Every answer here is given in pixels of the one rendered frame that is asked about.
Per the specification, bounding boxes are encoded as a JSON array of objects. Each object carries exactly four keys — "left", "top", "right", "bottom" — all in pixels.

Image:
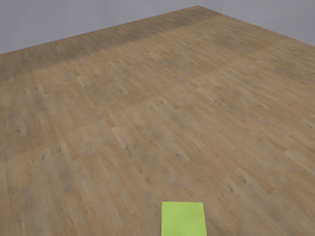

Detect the carton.
[{"left": 161, "top": 202, "right": 207, "bottom": 236}]

